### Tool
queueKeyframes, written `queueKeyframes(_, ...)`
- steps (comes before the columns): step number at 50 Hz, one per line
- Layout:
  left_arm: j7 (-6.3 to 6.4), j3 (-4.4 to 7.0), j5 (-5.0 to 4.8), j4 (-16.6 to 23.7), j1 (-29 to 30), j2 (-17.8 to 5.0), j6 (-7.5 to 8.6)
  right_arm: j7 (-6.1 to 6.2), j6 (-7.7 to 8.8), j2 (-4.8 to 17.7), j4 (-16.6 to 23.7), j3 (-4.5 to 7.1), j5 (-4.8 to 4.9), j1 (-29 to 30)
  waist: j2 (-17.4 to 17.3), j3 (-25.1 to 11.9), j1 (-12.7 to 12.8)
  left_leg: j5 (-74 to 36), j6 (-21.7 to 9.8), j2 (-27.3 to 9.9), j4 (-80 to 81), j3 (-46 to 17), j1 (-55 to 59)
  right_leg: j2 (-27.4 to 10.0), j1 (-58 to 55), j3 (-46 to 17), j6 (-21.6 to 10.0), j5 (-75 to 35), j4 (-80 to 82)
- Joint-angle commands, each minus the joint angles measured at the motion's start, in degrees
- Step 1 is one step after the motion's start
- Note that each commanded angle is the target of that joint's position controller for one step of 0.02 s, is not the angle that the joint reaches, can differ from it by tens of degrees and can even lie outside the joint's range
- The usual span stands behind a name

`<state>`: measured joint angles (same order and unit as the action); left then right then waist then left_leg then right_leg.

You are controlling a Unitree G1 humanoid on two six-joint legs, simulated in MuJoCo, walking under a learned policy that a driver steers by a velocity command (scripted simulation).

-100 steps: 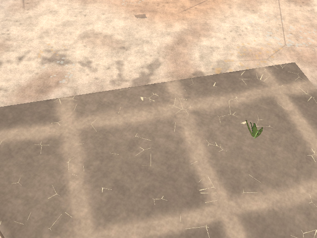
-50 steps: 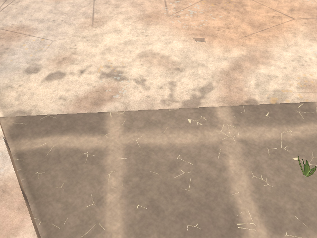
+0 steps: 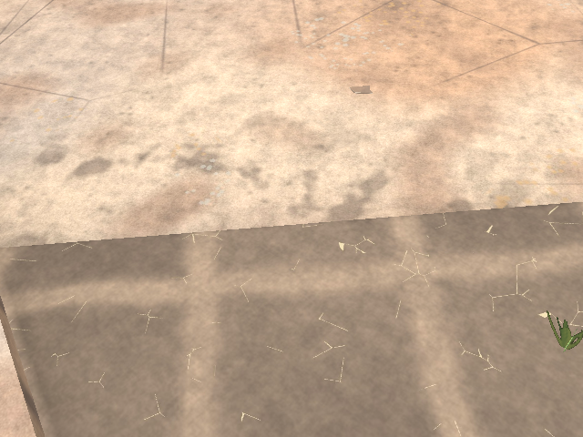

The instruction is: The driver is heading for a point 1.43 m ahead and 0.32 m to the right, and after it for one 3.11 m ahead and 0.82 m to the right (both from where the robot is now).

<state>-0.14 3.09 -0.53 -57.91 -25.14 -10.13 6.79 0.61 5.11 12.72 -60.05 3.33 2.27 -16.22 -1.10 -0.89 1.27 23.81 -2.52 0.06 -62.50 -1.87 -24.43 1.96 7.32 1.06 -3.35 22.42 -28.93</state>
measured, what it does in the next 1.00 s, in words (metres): walks ahead: left foot, then right foot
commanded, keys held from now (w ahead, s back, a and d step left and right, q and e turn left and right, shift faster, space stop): w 1.00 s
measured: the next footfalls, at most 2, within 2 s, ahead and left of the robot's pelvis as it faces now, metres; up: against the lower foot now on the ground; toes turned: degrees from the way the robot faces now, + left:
left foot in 0.32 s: +0.36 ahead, +0.11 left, +0.00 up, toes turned +1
right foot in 0.84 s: +0.62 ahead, -0.15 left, +0.00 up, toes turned -3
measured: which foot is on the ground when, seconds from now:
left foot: up 0.00-0.30, down 0.32-0.86, up 0.88-1.00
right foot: down 0.00-0.34, up 0.36-0.82, down 0.84-1.00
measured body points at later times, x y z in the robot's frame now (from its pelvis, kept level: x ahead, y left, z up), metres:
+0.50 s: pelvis +0.26 +0.03 +0.00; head +0.29 +0.03 +0.45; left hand +0.32 +0.29 -0.13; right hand +0.36 -0.23 -0.13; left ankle +0.32 +0.11 -0.73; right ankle +0.19 -0.11 -0.63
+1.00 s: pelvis +0.54 -0.06 +0.01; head +0.56 -0.08 +0.46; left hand +0.65 +0.20 -0.11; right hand +0.59 -0.34 -0.14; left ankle +0.47 +0.09 -0.64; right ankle +0.58 -0.15 -0.73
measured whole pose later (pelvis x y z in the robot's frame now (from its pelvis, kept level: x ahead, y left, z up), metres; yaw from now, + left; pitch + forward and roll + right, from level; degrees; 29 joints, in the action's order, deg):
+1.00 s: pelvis +0.54 -0.06 +0.01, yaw +0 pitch +1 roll +1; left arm -2.0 2.5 0.1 -49.5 -12.1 -13.9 5.7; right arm -0.3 5.3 16.8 -55.9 2.2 1.4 -14.7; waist -1.8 1.6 -0.2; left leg 19.0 -3.1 -3.0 -65.4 -1.3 -25.5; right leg 1.3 17.2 3.2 -3.4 8.8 -24.7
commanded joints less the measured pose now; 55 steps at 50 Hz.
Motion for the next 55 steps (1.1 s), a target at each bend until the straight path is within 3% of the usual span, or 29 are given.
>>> queueKeyframes(1,-0.51,0.10,0.13,0.2,-7.2,-5.5,-0.57,-0.73,2.10,4.5,6.5,1.00,-0.48,10.0,4.9,6.9,1.6,-7.5,-1.6,-5.4,-4.1,0.0,-30.5,-17.4,-18.5,-19.3,-7.4,-29.6,15.6)
queueKeyframes(3,-0.08,-0.87,0.74,-0.2,-8.4,-3.8,-1.67,-1.52,1.49,2.2,7.3,0.50,-0.60,11.5,6.6,6.1,1.3,-12.2,-0.6,-5.0,0.3,2.5,-25.9,-14.4,-14.5,-13.2,-6.0,-33.9,17.6)
queueKeyframes(7,1.54,-0.81,0.98,1.1,-7.2,-7.3,-1.65,-2.13,0.87,-0.7,12.3,-1.29,-1.05,23.3,5.8,9.2,2.5,-25.0,1.0,-0.9,22.6,6.7,-13.4,-10.1,-1.9,-6.1,-4.9,-32.2,23.2)
queueKeyframes(12,1.59,0.27,-0.36,-0.7,-8.3,-9.2,-1.10,-3.00,0.98,3.4,16.4,-1.11,-0.26,28.2,7.2,9.6,1.2,-27.3,-1.5,-0.2,33.6,5.0,-9.2,-14.3,-9.3,-5.5,-4.5,-38.4,22.5)
queueKeyframes(14,1.48,0.94,0.22,-0.4,-7.2,-10.8,-1.74,-2.95,1.22,6.1,16.1,0.06,-0.53,24.0,9.0,4.1,-1.9,-23.6,-3.3,2.4,33.7,6.2,-2.3,-15.2,-14.7,-5.0,-3.4,-58.4,14.6)
queueKeyframes(15,1.37,1.16,0.58,-0.2,-6.3,-11.3,-2.46,-2.59,1.08,8.2,14.4,1.12,-0.40,17.6,10.5,-0.7,-5.2,-21.5,-4.7,4.0,33.2,7.2,5.1,-14.8,-15.9,-4.2,-2.7,-68.6,6.3)
queueKeyframes(16,1.11,1.06,0.89,0.6,-4.4,-11.4,-2.94,-2.13,0.74,10.4,11.6,2.31,-0.27,7.7,10.7,-6.1,-10.0,-22.8,-6.7,2.9,33.7,5.9,18.6,-13.2,-10.7,-3.3,-1.4,-70.1,-5.3)
queueKeyframes(17,0.75,0.28,1.82,2.3,-3.3,-9.6,-2.78,-1.53,0.21,14.2,9.1,3.32,-1.35,-3.7,4.8,-14.6,-13.2,-21.8,-10.4,-8.0,30.8,-7.0,38.3,-10.0,4.0,-2.7,-0.4,-50.7,-23.0)
queueKeyframes(18,-0.22,-2.11,0.83,1.9,-11.9,-0.3,-1.91,-2.05,0.21,15.3,7.5,3.21,-2.20,-7.4,-12.2,-24.1,-7.5,-8.7,-20.9,-23.2,38.0,-37.2,54.6,1.8,24.9,-4.9,2.6,4.7,-45.2)
queueKeyframes(19,-0.54,-0.84,-0.84,1.4,-7.8,-5.9,-0.34,-2.12,0.10,10.3,7.0,1.99,-1.59,-5.5,-7.9,-19.8,-9.5,-2.4,-18.7,-20.7,44.5,-41.3,49.2,0.1,30.2,-11.2,0.9,8.5,-52.9)
queueKeyframes(20,-0.47,0.09,-2.38,4.1,-1.1,-8.8,0.42,-2.04,0.35,8.3,8.0,1.33,-1.11,1.5,-6.5,-8.6,-7.5,-4.4,-15.8,-18.8,46.9,-31.3,38.8,-3.0,34.2,-8.8,0.3,3.7,-52.9)
queueKeyframes(21,0.15,0.27,-2.33,5.2,2.9,-9.6,0.80,-2.27,0.89,7.1,9.1,0.80,-1.32,6.7,-0.2,-3.6,-5.2,-10.5,-14.1,-16.9,49.4,-24.4,28.1,-6.0,31.6,-7.5,0.1,-1.6,-49.8)
queueKeyframes(22,0.79,0.91,-1.65,5.5,4.2,-9.5,0.54,-2.60,1.43,6.0,9.3,0.44,-2.10,9.2,1.8,-0.9,-3.0,-15.7,-12.9,-14.9,50.9,-19.5,20.4,-7.8,28.7,-6.6,0.3,-4.5,-46.7)
queueKeyframes(23,1.07,1.06,-1.18,5.5,2.8,-8.4,-0.18,-2.71,1.74,4.8,8.9,-0.05,-2.74,10.0,0.5,-0.6,-0.7,-17.6,-12.3,-12.9,52.7,-15.5,15.6,-9.4,24.8,-6.9,0.4,-5.8,-44.8)
queueKeyframes(25,1.40,0.85,-0.97,5.7,1.5,-5.9,-1.41,-2.72,1.88,4.8,7.7,-0.25,-2.30,8.9,-2.0,0.8,0.9,-17.3,-12.7,-11.7,55.4,-11.7,10.5,-10.5,22.9,-6.1,1.1,-5.6,-40.2)
queueKeyframes(29,1.73,1.03,0.23,9.9,11.4,-7.3,-2.02,-1.06,1.79,9.1,6.1,0.48,-2.28,4.7,-1.7,4.2,-0.6,-18.5,-13.0,-11.2,58.3,-7.9,8.9,-12.0,28.8,-4.5,3.7,-15.2,-26.4)
queueKeyframes(33,0.74,0.23,-0.04,12.2,20.3,-6.5,-1.58,-0.41,1.21,10.9,5.3,0.71,-1.47,0.2,-1.2,4.0,-3.7,-21.0,-10.0,-9.3,57.0,-3.2,11.7,-9.2,25.8,-2.0,4.0,-26.5,-10.2)
queueKeyframes(38,-0.90,-0.08,-0.83,15.2,27.1,-8.1,-1.23,-0.55,0.17,11.9,3.2,0.97,-0.77,-4.8,-1.6,4.8,-5.4,-19.4,-8.8,-13.3,52.3,-4.6,21.0,-7.6,25.8,-2.2,2.5,-22.9,-2.3)
queueKeyframes(40,-1.39,0.35,-0.85,15.4,25.1,-9.7,-0.82,-0.47,-0.60,12.7,3.2,1.24,-0.87,-4.4,-2.6,3.9,-3.4,-23.0,-7.7,-14.7,48.8,-5.2,23.4,-6.5,22.0,-1.5,0.9,-18.5,-0.4)
queueKeyframes(41,-1.41,1.06,-0.76,14.3,20.7,-11.0,-0.66,-0.45,-0.97,12.7,3.4,1.16,-0.91,-3.3,-2.7,1.8,-0.5,-30.6,-6.5,-13.5,43.6,-3.9,23.4,-5.0,15.8,0.0,-0.2,-17.1,1.0)
queueKeyframes(42,-1.07,2.59,-0.69,11.4,11.3,-13.9,-0.57,-0.50,-1.22,10.9,3.7,0.51,-1.36,-3.2,-1.3,-4.0,3.4,-37.0,-4.9,-10.1,32.2,-1.1,20.7,-4.2,3.6,0.3,-2.1,-17.0,1.2)
queueKeyframes(43,-0.58,3.96,-0.06,9.4,0.2,-19.1,-0.72,-0.48,-1.07,8.1,5.6,-0.78,-2.77,-4.0,6.8,-13.5,6.5,-24.5,-2.6,-5.8,12.3,2.8,10.1,-15.5,-13.1,-12.6,-6.2,-18.3,0.5)
queueKeyframes(44,-1.25,4.44,0.26,7.8,-2.1,-22.2,-1.07,-0.98,0.26,1.6,5.7,-2.49,-1.90,-10.4,22.6,-19.0,2.8,7.3,0.2,4.0,-4.3,2.0,-11.2,-25.0,-28.8,-38.9,-14.3,-5.7,9.4)
queueKeyframes(45,-1.57,2.67,0.06,8.8,-0.3,-15.8,-0.82,-1.11,1.30,8.8,5.1,-1.01,-0.63,-7.2,14.1,-15.6,4.2,8.7,-0.7,0.8,-11.0,-4.8,-17.4,-23.8,-26.3,-40.4,-12.4,-0.2,12.4)
queueKeyframes(46,-1.51,1.80,0.07,10.0,4.7,-13.3,-0.60,-1.27,1.91,11.2,6.6,-0.30,0.36,-2.2,10.4,-8.4,3.4,3.2,-1.8,-1.9,-11.6,-4.0,-20.2,-22.1,-19.4,-32.0,-10.2,-3.8,12.8)
queueKeyframes(47,-1.61,1.30,0.38,11.0,9.2,-12.3,-0.56,-0.89,1.89,10.5,6.9,-0.32,0.05,0.1,5.6,-5.0,1.7,-2.3,-1.6,-4.8,-9.6,-2.6,-17.8,-20.0,-12.3,-25.6,-9.3,-11.1,13.9)
queueKeyframes(48,-1.76,0.98,0.65,11.4,11.6,-11.0,-0.51,-0.65,1.54,9.9,7.0,-0.06,-0.85,1.3,4.4,-2.3,0.4,-5.8,-1.1,-6.5,-6.1,-2.4,-16.0,-17.9,-6.9,-20.9,-8.9,-16.1,15.6)
queueKeyframes(51,-1.84,0.69,0.80,10.2,11.3,-10.0,0.00,-0.64,-0.31,7.1,6.8,-0.10,-1.20,-0.1,5.6,-1.2,-2.1,-10.0,0.0,-8.0,-0.8,-1.8,-10.9,-15.1,-1.4,-14.0,-9.0,-23.8,19.3)
queueKeyframes(55,-0.68,1.20,0.67,7.9,7.1,-11.9,-0.34,-0.58,-0.97,6.6,9.4,0.08,-1.97,6.7,4.0,1.8,-1.1,-18.5,1.9,-8.2,9.4,-1.4,-17.3,-14.9,-2.7,-9.9,-9.5,-28.5,21.5)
